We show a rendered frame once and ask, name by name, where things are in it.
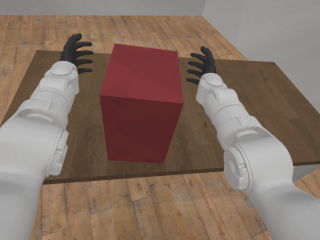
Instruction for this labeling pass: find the left robot upper arm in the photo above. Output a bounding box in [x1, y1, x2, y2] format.
[0, 116, 69, 240]

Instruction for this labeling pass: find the right robot upper arm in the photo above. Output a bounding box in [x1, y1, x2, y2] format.
[223, 136, 320, 240]

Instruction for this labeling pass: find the carton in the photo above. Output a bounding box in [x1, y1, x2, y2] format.
[99, 43, 184, 164]

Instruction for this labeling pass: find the left robot forearm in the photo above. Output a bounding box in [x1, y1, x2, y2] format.
[0, 61, 80, 138]

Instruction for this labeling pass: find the right robot forearm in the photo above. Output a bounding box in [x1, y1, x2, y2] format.
[196, 73, 294, 175]

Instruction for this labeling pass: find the right robot hand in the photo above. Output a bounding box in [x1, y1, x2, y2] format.
[186, 46, 216, 85]

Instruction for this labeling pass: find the table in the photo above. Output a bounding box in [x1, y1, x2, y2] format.
[0, 50, 320, 207]

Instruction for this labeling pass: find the left robot hand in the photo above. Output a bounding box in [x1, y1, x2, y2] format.
[59, 33, 94, 75]

